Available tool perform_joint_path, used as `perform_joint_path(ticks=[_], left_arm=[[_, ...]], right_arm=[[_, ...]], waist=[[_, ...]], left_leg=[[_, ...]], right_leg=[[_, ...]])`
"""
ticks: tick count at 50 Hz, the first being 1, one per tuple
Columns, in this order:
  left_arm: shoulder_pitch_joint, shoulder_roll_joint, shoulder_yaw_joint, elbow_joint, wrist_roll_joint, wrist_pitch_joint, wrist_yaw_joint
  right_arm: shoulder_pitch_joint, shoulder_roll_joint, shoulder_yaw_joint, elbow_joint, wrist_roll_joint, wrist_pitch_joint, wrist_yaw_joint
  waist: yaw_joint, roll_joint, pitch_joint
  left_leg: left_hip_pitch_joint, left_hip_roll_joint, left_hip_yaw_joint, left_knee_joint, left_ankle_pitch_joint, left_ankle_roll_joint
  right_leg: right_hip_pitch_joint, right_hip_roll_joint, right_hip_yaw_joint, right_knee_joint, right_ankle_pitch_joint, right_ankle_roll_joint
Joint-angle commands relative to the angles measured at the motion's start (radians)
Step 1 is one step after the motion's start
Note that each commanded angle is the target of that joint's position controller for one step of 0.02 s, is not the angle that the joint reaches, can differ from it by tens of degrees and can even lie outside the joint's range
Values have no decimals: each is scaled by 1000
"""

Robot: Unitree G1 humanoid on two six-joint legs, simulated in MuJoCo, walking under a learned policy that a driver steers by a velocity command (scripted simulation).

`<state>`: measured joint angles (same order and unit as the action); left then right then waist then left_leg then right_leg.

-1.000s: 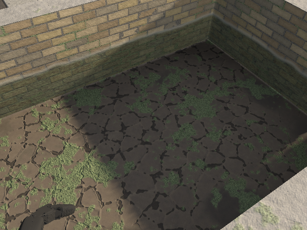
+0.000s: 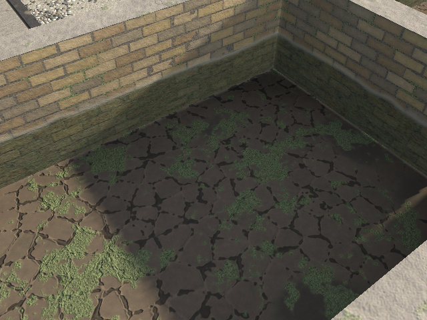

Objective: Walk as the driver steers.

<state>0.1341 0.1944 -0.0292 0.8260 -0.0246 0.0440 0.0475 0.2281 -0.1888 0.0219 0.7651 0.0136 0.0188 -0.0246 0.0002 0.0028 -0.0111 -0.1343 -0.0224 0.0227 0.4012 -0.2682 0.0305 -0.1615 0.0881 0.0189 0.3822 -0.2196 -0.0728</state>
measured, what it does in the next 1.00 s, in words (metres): steps on the spot: right foot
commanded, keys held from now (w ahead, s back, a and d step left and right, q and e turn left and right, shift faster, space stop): no key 0.28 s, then w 0.14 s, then w+q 0.58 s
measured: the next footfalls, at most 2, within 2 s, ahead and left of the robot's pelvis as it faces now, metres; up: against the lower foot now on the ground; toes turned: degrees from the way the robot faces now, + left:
right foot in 0.82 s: +0.11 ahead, -0.12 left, +0.00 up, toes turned +9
left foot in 1.14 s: +0.02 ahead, +0.02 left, +0.00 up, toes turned +19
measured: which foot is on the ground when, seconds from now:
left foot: down 0.00-0.82, up 0.84-1.00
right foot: down 0.00-0.66, up 0.68-0.80, down 0.82-1.00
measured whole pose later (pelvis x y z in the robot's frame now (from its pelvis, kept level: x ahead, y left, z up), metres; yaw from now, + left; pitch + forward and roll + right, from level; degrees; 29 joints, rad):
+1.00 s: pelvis +0.03 -0.06 -0.02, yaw +14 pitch +0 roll +1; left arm 0.14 0.22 0.01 0.62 0.02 0.02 0.04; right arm 0.13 -0.30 -0.06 0.66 0.00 0.08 -0.02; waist -0.01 0.01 0.03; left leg -0.48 -0.07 -0.08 1.08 -0.43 -0.01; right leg -0.33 0.01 -0.10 0.62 -0.30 -0.07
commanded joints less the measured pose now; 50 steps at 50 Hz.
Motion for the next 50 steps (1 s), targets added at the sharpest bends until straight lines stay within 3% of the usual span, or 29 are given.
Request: perform_joint_path(ticks=[1, 14, 16, 18, 21, 23, 24, 26, 28, 29, 30, 32, 35, 36, 38, 40, 41, 42, 43, 44, 45, 47, 48, 50], left_arm=[[-22, 90, 19, -38, 0, -9, 2], [-20, 97, 18, 45, 5, -12, 1], [14, 91, 17, 66, 13, -9, -6], [18, 116, 27, 70, 14, -5, -7], [7, 128, 39, 57, 11, -3, -6], [17, 142, 50, 50, 20, -9, -3], [-16, 139, 50, 38, 20, -14, 1], [-27, 140, 54, 28, 20, -22, 5], [-61, 138, 57, 1, 21, -27, 8], [-92, 130, 55, -35, 18, -24, 16], [-114, 128, 53, -58, 21, -21, 20], [-153, 130, 49, -111, 32, -16, 26], [-185, 138, 51, -176, 25, -15, 24], [-172, 139, 55, -189, 22, -20, 22], [-156, 136, 53, -221, 23, -24, 20], [-74, 85, 39, -228, 37, -20, 20], [-9, 104, 45, -220, 55, -12, 20], [90, 194, 73, -214, 56, -11, 17], [174, 246, 93, -201, 36, -9, 13], [171, 218, 87, -215, 28, -12, 11], [96, 188, 79, -244, 37, -19, 11], [-43, 149, 71, -284, 35, -32, 6], [-80, 128, 65, -295, 42, -42, -9], [-72, 115, 59, -295, 50, -46, -22]], right_arm=[[1, -89, -21, -41, -1, -9, -4], [8, -103, -22, 43, 0, 1, -14], [26, -109, -22, 75, -3, 14, -12], [27, -123, -31, 87, -9, 21, -11], [10, -101, -28, 88, -17, 20, -13], [19, -101, -27, 94, -21, 13, -15], [34, -88, -24, 96, -21, 4, -18], [69, -95, -28, 111, -19, -8, -20], [102, -115, -39, 116, -14, -13, -23], [52, -123, -40, 79, -5, -16, -34], [69, -155, -52, 72, -2, -18, -37], [95, -208, -72, 51, 3, -13, -40], [105, -226, -86, 13, -2, -18, -43], [73, -233, -89, -5, -1, -13, -43], [-6, -208, -84, -56, -1, -4, -35], [-88, -197, -83, -100, 12, 11, -23], [-79, -173, -79, -117, 19, 15, -19], [-38, -126, -70, -149, 18, 14, -23], [-44, -157, -81, -165, -7, 17, -24], [-60, -197, -103, -152, -20, 19, -19], [-75, -182, -105, -155, -16, 20, -10], [-86, -171, -102, -173, -13, 34, 9], [-64, -161, -98, -159, -14, 52, 12], [-73, -144, -86, -164, -25, 72, 22]], waist=[[3, 8, -45], [3, 7, -27], [14, -10, -24], [15, -21, -5], [21, -51, 46], [25, -56, 57], [8, -29, 40], [2, -15, 33], [-9, 21, 34], [-2, 71, 22], [-11, 113, 14], [-40, 149, 32], [-54, 132, 2], [-35, 118, 2], [-7, 98, -30], [55, 71, -62], [61, 8, -100], [91, -211, -174], [120, -278, -188], [109, -120, -141], [65, -92, -105], [-18, -141, -71], [-36, -162, -68], [-39, -161, -81]], left_leg=[[33, 119, -109, -24, 319, 1], [20, 124, -103, -54, 192, -17], [17, 117, -97, -64, 84, -15], [0, 85, -63, -5, -50, -8], [-105, 44, -10, 110, -129, -3], [-166, 36, -11, 159, -119, 10], [-135, 36, -20, 159, -96, 20], [-104, 34, -53, 175, -83, 44], [-62, 52, -127, 174, -14, 76], [-33, 83, -194, 141, 107, 94], [6, 139, -293, 103, 200, 126], [72, 255, -460, 78, 481, 222], [127, 316, -541, 94, 763, 292], [110, 299, -536, 117, 791, 283], [55, 229, -457, 135, 730, 213], [-101, 108, -349, 183, 496, 112], [-217, 42, -305, 240, 285, 65], [-355, -80, -169, 452, -83, 15], [-455, -103, -122, 663, -371, -7], [-481, -81, -178, 801, -337, -20], [-481, -66, -181, 847, -280, -29], [-403, -31, -126, 777, -167, -46], [-337, -38, -80, 741, -139, -51], [-266, -37, -44, 595, -140, -53]], right_leg=[[11, -151, 140, -47, 298, -19], [34, -160, 161, -115, 303, -33], [36, -155, 162, -149, 152, -33], [-5, -150, 184, -160, -50, -60], [-47, -174, 252, -159, -256, -105], [-31, -205, 271, -134, -249, -130], [-54, -212, 269, -110, -192, -135], [-80, -190, 216, -45, -109, -120], [-143, -141, 133, 76, -2, -85], [-167, -103, 74, 147, 100, -42], [-218, -60, 10, 236, 93, -6], [-358, -33, -42, 338, -29, 39], [-457, -50, 15, 497, -208, 68], [-467, -71, 48, 512, -196, 75], [-390, -82, 31, 393, -143, 80], [-115, -51, -37, 133, 55, 65], [73, -79, -26, 150, 221, 44], [232, -272, 154, 165, 526, -51], [222, -443, 341, 114, 702, -150], [153, -454, 329, 113, 725, -177], [80, -431, 266, 110, 726, -169], [-60, -344, 112, 74, 672, -120], [-116, -302, 48, 73, 699, -105], [-122, -282, -12, 108, 726, -82]])
Velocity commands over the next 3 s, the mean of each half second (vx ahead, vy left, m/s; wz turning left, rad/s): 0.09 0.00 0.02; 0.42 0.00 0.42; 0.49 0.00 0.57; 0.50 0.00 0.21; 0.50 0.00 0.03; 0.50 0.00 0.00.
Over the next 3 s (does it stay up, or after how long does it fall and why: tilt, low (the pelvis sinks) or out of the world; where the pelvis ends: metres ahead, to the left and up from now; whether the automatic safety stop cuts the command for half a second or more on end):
stays up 0.07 -0.04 -0.02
